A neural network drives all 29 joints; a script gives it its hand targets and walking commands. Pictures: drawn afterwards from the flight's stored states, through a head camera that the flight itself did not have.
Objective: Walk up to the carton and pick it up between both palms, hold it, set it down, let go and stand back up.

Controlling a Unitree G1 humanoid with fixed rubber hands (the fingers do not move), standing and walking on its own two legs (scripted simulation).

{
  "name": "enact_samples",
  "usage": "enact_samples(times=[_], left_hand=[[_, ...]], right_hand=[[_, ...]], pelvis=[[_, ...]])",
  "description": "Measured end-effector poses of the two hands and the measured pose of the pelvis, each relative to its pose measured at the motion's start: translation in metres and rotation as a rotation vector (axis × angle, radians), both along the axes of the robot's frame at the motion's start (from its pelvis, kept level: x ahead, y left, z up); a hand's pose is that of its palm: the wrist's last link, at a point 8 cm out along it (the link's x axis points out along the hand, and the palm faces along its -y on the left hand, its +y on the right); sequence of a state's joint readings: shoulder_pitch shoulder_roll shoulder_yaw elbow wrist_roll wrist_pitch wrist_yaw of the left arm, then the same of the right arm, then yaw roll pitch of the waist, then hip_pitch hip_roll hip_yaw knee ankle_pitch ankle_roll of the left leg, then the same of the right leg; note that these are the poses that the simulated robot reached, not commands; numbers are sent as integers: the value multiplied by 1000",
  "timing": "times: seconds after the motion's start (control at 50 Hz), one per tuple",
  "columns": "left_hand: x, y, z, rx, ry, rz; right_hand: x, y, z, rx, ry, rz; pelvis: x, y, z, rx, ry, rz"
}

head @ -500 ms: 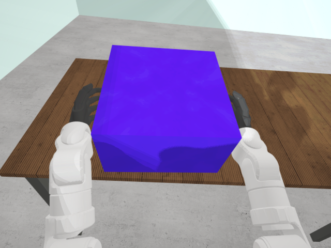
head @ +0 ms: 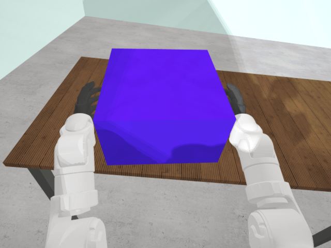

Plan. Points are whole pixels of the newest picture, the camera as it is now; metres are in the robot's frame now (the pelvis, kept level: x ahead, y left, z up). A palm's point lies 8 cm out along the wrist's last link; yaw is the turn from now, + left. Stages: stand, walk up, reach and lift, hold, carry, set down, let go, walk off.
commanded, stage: hold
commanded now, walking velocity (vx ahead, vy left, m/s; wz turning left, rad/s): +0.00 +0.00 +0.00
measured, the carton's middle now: (161, 102) +0.42 +0.02 +0.16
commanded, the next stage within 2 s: none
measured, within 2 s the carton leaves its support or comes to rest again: neither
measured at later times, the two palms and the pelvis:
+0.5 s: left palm (90, 105) +0.37 +0.18 +0.18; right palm (237, 125) +0.36 -0.17 +0.14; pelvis +0.00 +0.01 +0.00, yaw -2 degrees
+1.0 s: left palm (88, 116) +0.35 +0.18 +0.16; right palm (239, 124) +0.35 -0.17 +0.15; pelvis +0.01 +0.01 +0.00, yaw +0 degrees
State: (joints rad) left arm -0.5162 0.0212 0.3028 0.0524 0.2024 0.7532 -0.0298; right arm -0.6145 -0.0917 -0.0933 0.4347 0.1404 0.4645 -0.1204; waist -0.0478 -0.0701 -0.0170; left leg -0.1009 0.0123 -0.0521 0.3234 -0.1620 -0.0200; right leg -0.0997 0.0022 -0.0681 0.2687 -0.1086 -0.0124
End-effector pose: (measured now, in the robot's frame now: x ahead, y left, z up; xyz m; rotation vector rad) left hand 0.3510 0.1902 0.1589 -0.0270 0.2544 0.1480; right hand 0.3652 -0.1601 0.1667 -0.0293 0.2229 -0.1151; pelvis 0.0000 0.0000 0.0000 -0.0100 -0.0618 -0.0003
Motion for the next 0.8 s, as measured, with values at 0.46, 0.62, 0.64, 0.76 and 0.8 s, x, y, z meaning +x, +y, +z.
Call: enact_samples(times=[0.46, 0.62, 0.64, 0.76, 0.8], left_hand=[[18, -14, 15, 72, -6, -77], [11, -3, 17, 51, -62, -28], [9, -2, 15, 48, -58, -22], [1, 1, 0, 2, -46, -17], [1, 1, -3, -11, -49, -21]], right_hand=[[-12, -12, -29, 97, -6, -82], [0, -3, -9, 79, -61, -34], [0, -2, -8, 68, -56, -27], [-5, 1, -3, 22, -45, -22], [-7, 1, -2, 22, -48, -29]], pelvis=[[-3, 12, 0, 7, 20, -26], [12, 12, 1, -3, 20, -19], [14, 11, 1, -5, 10, -15], [22, 3, 0, -9, -25, 13], [21, 1, -1, -10, -30, 16]])
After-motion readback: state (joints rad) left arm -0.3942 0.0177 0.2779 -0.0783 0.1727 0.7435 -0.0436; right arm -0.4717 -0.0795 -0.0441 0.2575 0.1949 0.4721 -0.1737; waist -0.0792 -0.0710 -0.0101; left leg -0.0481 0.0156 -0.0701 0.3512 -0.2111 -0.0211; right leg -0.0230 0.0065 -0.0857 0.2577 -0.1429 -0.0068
